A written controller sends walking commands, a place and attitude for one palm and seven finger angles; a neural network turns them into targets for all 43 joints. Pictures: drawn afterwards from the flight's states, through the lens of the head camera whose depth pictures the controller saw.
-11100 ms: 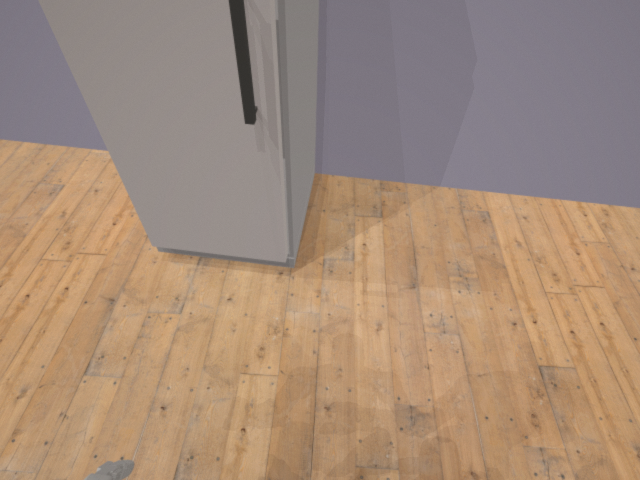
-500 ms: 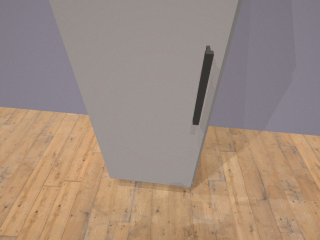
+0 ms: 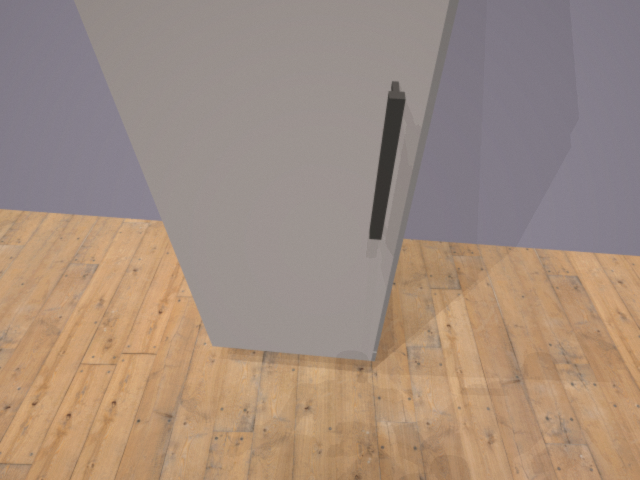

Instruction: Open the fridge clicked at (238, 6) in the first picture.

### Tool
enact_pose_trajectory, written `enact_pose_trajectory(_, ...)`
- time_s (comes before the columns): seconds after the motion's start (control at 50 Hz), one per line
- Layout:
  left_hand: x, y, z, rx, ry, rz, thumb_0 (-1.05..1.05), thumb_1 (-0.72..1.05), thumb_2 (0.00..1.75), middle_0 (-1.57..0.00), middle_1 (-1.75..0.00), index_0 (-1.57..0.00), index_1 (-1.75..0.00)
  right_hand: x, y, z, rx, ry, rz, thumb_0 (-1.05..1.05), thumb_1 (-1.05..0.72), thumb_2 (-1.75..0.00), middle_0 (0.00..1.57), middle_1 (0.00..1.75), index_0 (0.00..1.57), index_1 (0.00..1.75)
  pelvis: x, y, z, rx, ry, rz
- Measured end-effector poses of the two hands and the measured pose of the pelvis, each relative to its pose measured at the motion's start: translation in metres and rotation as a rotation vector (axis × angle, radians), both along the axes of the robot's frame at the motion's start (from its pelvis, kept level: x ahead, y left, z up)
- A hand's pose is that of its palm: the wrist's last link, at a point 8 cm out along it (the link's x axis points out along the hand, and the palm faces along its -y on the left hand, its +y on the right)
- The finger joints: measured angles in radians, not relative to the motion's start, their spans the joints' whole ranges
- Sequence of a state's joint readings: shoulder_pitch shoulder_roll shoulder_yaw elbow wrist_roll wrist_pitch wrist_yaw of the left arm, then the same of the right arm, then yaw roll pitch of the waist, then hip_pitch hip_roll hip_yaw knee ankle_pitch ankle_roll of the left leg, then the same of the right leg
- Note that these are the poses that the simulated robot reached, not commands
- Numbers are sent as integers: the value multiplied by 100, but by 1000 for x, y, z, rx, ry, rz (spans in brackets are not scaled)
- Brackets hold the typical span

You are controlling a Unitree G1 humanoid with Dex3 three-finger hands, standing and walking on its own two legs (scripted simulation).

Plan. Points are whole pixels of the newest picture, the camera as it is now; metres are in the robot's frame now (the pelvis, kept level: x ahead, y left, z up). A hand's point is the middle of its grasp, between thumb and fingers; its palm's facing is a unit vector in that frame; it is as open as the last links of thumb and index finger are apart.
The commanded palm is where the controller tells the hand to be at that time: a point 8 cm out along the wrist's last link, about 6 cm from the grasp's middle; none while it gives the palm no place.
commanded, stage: look again from close up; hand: right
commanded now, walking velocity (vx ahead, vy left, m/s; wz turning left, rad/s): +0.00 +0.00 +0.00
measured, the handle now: (384, 168) +0.59 -0.07 +0.08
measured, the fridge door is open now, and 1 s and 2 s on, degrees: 0 0 0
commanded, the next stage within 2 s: none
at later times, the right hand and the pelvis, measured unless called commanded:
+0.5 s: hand out of the picture +0.04 -0.21 -0.17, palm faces -0.04 +0.96 -0.28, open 7.4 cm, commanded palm none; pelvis +0.01 +0.01 +0.00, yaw +0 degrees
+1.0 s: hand out of the picture +0.06 -0.21 -0.16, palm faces -0.04 +0.96 -0.29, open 7.4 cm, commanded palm none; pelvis +0.02 +0.01 +0.01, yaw +0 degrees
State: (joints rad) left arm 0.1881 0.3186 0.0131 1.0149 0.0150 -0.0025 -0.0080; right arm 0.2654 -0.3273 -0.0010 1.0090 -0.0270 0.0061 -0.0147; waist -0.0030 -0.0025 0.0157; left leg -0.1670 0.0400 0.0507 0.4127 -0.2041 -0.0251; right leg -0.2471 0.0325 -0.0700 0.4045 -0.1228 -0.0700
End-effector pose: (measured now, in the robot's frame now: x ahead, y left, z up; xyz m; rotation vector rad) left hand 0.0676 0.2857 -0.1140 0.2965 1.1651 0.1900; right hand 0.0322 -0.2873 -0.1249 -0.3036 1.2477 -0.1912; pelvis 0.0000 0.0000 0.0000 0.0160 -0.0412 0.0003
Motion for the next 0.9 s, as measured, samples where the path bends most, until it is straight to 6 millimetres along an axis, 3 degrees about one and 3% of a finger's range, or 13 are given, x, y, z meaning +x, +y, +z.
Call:
enact_pose_trajectory(0.16, -15, -4, -5, -18, 57, 20, 1, 90, 90, -20, -30, -20, -30, -10, 8, -3, 16, 43, -6, 0, -90, -90, 20, 30, 20, 30, 1, 1, 2, -1, -2, -2)
enact_pose_trajectory(0.32, -21, -8, -9, -37, 83, 34, 1, 90, 90, -20, -30, -20, -30, -7, 19, -6, 36, 49, -2, 0, -90, -90, 20, 30, 20, 30, 3, 3, 3, -3, -1, -2)
enact_pose_trajectory(0.9, -11, -3, -9, -43, 94, 47, 1, 90, 90, -20, -30, -20, -30, 17, 30, -4, 41, 37, 9, 0, -90, -90, 20, 30, 20, 30, 16, 11, 5, -6, 5, 5)
